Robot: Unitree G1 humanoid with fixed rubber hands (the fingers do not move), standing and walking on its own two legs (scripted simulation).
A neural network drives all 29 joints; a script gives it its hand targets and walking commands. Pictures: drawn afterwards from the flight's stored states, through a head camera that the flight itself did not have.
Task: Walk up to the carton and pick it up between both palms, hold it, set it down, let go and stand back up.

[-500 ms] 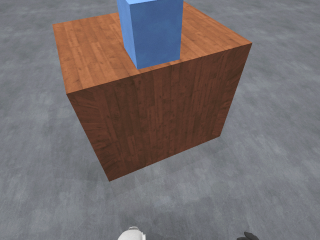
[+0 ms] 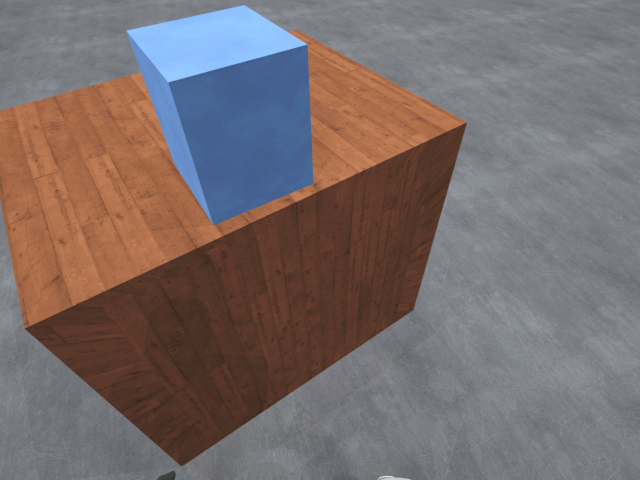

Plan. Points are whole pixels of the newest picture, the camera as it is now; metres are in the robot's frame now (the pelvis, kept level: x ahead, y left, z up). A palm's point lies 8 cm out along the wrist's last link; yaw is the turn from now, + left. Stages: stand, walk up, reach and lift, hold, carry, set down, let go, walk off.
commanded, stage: walk up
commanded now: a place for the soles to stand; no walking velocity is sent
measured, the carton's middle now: (229, 114) +0.67 +0.11 +0.13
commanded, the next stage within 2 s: none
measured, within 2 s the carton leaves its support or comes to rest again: neither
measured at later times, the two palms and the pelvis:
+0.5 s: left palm out of the picture +0.14 +0.33 -0.14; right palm (419, 378) +0.29 -0.16 -0.12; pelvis +0.17 +0.07 -0.01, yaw +3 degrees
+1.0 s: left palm (110, 397) +0.30 +0.31 -0.11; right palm (427, 380) +0.29 -0.17 -0.12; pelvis +0.21 +0.07 +0.01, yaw +0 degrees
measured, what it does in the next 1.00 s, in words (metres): walks ahead: left foot, then right foot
